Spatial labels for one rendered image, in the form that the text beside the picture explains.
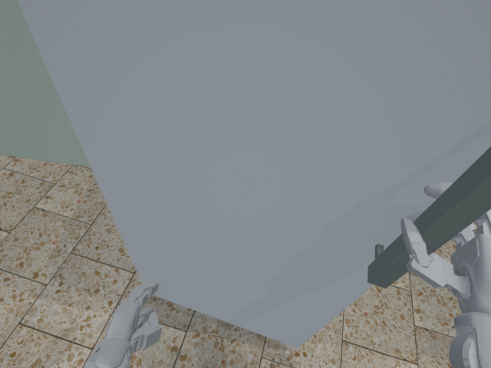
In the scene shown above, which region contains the handle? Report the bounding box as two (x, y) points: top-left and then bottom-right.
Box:
(367, 147), (491, 289)

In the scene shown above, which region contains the right robot hand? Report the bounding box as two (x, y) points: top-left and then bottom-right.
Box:
(401, 182), (491, 314)

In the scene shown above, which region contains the left robot forearm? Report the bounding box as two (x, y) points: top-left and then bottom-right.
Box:
(85, 337), (132, 368)

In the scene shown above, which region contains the fridge door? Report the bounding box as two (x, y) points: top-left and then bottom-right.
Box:
(17, 0), (491, 348)

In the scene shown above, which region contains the left robot hand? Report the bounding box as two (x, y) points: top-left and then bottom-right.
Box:
(104, 281), (162, 354)

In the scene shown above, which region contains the right robot forearm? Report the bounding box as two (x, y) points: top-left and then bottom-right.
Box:
(449, 312), (491, 368)

